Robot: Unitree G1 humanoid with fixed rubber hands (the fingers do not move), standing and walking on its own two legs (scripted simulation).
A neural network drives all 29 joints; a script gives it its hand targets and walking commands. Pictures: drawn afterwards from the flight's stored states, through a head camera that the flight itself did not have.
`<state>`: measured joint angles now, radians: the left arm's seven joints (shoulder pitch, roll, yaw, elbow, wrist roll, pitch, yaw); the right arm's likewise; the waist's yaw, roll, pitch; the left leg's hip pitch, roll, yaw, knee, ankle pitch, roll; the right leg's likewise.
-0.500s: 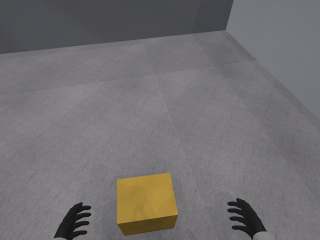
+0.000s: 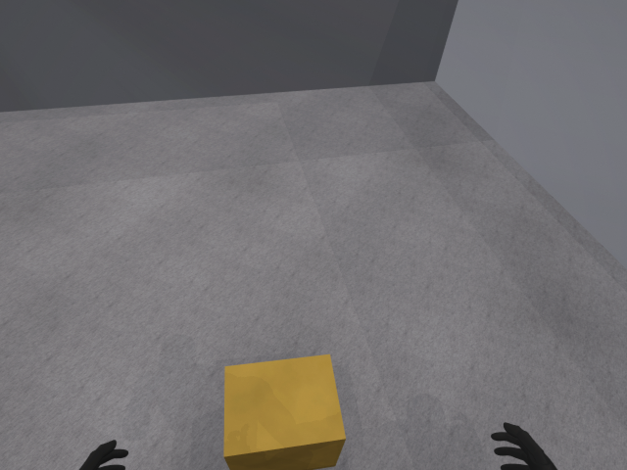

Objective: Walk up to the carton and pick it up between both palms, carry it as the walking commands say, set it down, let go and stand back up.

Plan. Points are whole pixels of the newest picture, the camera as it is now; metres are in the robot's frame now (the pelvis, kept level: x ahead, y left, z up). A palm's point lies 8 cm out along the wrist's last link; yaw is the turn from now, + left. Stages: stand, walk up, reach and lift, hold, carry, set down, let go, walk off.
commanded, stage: stand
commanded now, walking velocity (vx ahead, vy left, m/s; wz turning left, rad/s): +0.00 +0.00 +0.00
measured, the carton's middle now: (282, 418) +0.40 +0.05 -0.64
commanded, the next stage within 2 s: none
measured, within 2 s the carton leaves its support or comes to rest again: neither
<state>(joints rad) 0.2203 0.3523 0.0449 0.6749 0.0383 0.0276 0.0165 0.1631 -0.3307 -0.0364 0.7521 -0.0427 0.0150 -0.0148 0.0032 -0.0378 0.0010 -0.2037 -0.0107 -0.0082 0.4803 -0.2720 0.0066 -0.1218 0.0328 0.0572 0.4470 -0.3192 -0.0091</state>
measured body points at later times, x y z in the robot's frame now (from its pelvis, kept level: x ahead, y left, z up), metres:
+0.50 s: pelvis -0.01 +0.02 +0.00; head -0.01 +0.03 +0.45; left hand +0.11 +0.31 -0.11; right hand +0.11 -0.29 -0.10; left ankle -0.01 +0.11 -0.74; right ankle -0.05 -0.12 -0.74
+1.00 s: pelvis -0.02 +0.02 +0.01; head -0.03 +0.02 +0.46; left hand +0.08 +0.33 -0.11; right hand +0.08 -0.30 -0.10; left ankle -0.01 +0.11 -0.74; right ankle -0.05 -0.12 -0.74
